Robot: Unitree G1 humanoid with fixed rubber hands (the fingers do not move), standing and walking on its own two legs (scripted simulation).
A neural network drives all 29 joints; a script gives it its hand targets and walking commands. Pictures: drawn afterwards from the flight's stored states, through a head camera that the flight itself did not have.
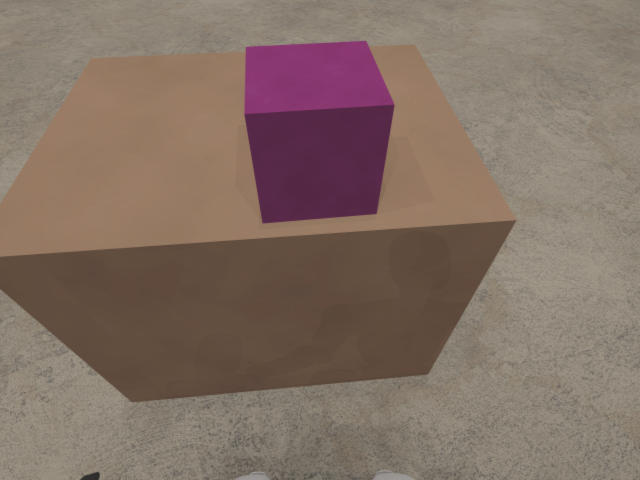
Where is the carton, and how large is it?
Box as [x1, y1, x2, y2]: [244, 41, 394, 222]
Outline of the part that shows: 365,41 246,47 244,114 262,222 376,213 394,104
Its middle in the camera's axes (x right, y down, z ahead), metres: -0.01 -0.18 +0.65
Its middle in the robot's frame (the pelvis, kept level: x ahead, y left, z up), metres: +0.64 +0.01 +0.09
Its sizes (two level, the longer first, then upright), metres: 0.200 0.200 0.211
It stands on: a pedestal, 0.71 m high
